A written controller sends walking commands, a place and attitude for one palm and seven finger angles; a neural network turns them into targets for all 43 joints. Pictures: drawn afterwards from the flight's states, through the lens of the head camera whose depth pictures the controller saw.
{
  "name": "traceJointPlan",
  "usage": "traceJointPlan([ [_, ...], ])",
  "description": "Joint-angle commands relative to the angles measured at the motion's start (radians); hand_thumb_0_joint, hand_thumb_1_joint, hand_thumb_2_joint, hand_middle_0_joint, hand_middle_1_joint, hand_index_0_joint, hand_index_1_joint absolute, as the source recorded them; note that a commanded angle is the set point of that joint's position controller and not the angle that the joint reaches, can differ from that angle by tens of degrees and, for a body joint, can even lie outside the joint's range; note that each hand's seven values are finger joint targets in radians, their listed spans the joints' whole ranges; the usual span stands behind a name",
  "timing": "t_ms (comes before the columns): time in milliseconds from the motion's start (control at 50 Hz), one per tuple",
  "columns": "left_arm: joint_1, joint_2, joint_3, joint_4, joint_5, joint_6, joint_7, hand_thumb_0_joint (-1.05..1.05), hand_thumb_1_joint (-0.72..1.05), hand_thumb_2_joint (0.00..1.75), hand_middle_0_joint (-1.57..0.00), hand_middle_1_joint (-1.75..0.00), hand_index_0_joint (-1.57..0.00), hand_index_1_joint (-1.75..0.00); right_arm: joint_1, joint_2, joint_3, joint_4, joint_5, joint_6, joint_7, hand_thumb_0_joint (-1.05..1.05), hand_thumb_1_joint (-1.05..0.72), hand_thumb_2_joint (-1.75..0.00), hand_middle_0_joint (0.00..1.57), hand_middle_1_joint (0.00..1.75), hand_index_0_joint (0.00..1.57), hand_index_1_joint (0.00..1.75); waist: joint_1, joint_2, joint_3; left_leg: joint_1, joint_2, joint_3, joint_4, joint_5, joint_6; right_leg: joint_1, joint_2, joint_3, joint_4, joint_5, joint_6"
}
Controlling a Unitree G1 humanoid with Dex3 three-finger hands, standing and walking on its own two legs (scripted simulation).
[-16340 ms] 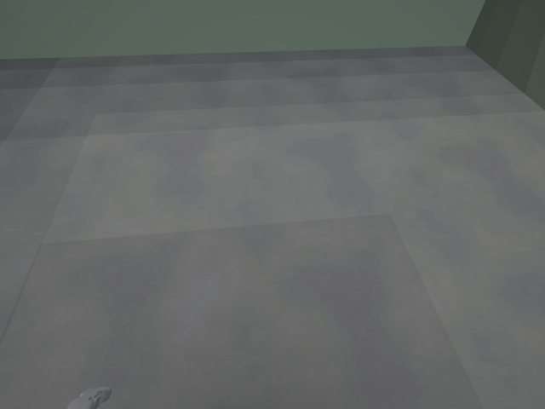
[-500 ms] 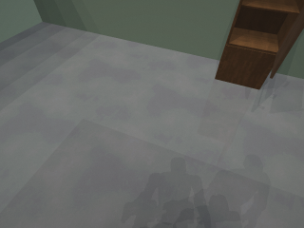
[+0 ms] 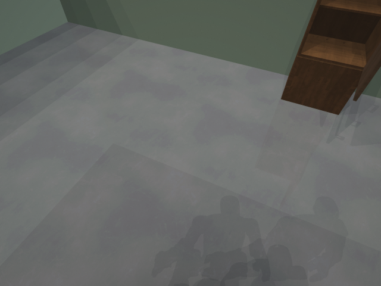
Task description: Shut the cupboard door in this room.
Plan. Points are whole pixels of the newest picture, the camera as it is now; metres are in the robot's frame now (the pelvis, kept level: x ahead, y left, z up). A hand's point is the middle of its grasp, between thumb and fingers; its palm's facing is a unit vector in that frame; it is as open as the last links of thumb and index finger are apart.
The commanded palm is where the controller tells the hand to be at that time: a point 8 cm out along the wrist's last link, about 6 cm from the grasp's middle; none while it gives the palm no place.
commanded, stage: turn or walk to find it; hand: left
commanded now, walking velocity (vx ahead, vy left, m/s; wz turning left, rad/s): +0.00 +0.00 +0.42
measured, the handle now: out of the picture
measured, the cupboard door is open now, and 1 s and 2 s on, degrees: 81 81 81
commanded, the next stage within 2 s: stand and wait in 0.08 s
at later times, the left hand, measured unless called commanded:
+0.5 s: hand out of the picture +0.05 +0.22 -0.16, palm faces +0.02 -0.96 -0.29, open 7.4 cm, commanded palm none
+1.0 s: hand out of the picture +0.07 +0.18 -0.17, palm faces -0.10 -0.96 -0.25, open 7.4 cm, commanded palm none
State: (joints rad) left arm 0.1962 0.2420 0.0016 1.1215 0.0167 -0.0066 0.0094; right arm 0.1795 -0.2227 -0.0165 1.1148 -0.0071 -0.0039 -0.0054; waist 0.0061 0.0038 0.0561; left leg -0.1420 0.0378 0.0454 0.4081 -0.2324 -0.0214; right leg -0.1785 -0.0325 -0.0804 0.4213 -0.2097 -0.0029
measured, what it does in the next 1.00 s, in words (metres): stands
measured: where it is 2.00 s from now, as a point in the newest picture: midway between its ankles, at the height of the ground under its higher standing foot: outside the picture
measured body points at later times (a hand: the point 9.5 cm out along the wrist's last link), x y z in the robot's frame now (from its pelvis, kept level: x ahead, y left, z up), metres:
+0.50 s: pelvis +0.00 +0.00 +0.00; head +0.01 +0.00 +0.45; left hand +0.05 +0.27 -0.14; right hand +0.07 -0.27 -0.14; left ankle -0.01 +0.13 -0.74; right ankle +0.01 -0.11 -0.74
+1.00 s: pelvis +0.00 -0.02 -0.01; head +0.02 -0.04 +0.44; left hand +0.07 +0.23 -0.15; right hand +0.01 -0.27 -0.17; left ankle -0.01 +0.13 -0.74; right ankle +0.01 -0.11 -0.74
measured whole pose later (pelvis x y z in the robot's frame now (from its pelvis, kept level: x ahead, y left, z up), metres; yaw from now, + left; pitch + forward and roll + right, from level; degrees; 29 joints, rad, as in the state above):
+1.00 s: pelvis +0.00 -0.02 -0.01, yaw -4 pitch -1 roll +1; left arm 0.17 0.21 0.01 1.05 0.02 0.00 -0.01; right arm 0.20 -0.23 -0.03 1.09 -0.01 0.03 -0.01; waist -0.01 0.03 0.08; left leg -0.21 0.07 0.06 0.58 -0.41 -0.01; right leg -0.26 0.02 -0.03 0.53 -0.25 -0.04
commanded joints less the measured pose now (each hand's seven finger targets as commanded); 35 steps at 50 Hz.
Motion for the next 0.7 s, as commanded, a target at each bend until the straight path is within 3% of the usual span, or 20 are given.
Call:
traceJointPlan([
  [0, -0.014, 0.173, 0.037, -0.054, -0.005, -0.022, 0.013, 0.00, 0.90, 0.90, -0.20, -0.30, -0.20, -0.30, 0.001, -0.171, -0.029, -0.046, -0.002, -0.019, -0.009, 0.00, -0.90, -0.90, 0.20, 0.30, 0.20, 0.30, -0.003, 0.009, -0.023, -0.026, 0.092, -0.095, -0.078, 0.103, 0.031, 0.005, -0.111, 0.100, -0.084, 0.072, -0.012],
  [80, 0.024, 0.126, 0.029, -0.055, -0.006, -0.003, 0.019, 0.00, 0.90, 0.90, -0.20, -0.30, -0.20, -0.30, 0.022, -0.113, -0.018, -0.052, -0.005, -0.001, -0.005, 0.00, -0.90, -0.90, 0.20, 0.30, 0.20, 0.30, 0.003, 0.002, -0.020, -0.069, 0.082, -0.091, -0.043, 0.103, 0.022, -0.007, -0.123, 0.085, -0.060, 0.044, 0.003],
  [220, -0.009, 0.185, 0.038, -0.064, -0.006, -0.023, 0.013, 0.00, 0.90, 0.90, -0.20, -0.30, -0.20, -0.30, 0.005, -0.185, -0.029, -0.054, -0.002, -0.019, -0.010, 0.00, -0.90, -0.90, 0.20, 0.30, 0.20, 0.30, 0.000, 0.014, -0.099, -0.001, 0.094, -0.103, -0.035, 0.212, 0.029, 0.040, -0.123, 0.076, -0.043, 0.175, -0.012],
  [420, -0.056, 0.237, 0.044, -0.057, -0.005, -0.030, 0.006, 0.00, 0.90, 0.90, -0.20, -0.30, -0.20, -0.30, -0.043, -0.239, -0.033, -0.052, -0.001, -0.026, -0.012, 0.00, -0.90, -0.90, 0.20, 0.30, 0.20, 0.30, 0.003, 0.007, -0.010, -0.021, 0.092, -0.111, -0.103, 0.097, 0.032, 0.031, -0.116, 0.095, -0.124, 0.059, -0.018],
  [500, -0.072, 0.255, 0.047, -0.061, -0.004, -0.031, 0.001, 0.00, 0.90, 0.90, -0.20, -0.30, -0.20, -0.30, -0.054, -0.262, -0.035, -0.054, -0.004, -0.030, -0.013, 0.00, -0.90, -0.90, 0.20, 0.30, 0.20, 0.30, 0.001, 0.010, -0.032, 0.018, 0.100, -0.098, -0.113, 0.096, 0.032, 0.030, -0.114, 0.114, -0.141, 0.075, -0.023],
  [580, -0.038, 0.170, 0.034, -0.060, -0.006, 0.001, 0.003, 0.00, 0.90, 0.90, -0.20, -0.30, -0.20, -0.30, 0.000, -0.165, -0.018, -0.052, -0.009, -0.011, -0.020, 0.00, -0.90, -0.90, 0.20, 0.30, 0.20, 0.30, -0.008, 0.013, -0.043, 0.038, 0.110, -0.041, -0.048, 0.146, 0.013, -0.007, -0.108, 0.133, -0.075, 0.207, -0.016],
  [680, -0.031, 0.181, 0.047, -0.098, -0.001, 0.026, -0.002, 0.00, 0.90, 0.90, -0.20, -0.30, -0.20, -0.30, 0.002, -0.189, -0.035, -0.097, -0.010, 0.007, -0.027, 0.00, -0.90, -0.90, 0.20, 0.30, 0.20, 0.30, -0.008, 0.009, -0.052, 0.029, 0.143, -0.021, -0.006, 0.122, 0.020, -0.071, -0.082, 0.151, 0.021, 0.236, -0.015],
])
